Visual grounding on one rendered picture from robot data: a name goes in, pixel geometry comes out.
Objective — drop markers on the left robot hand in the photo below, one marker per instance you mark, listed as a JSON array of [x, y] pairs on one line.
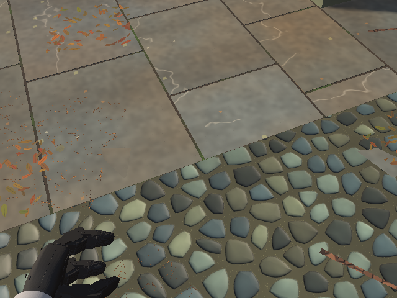
[[53, 271]]

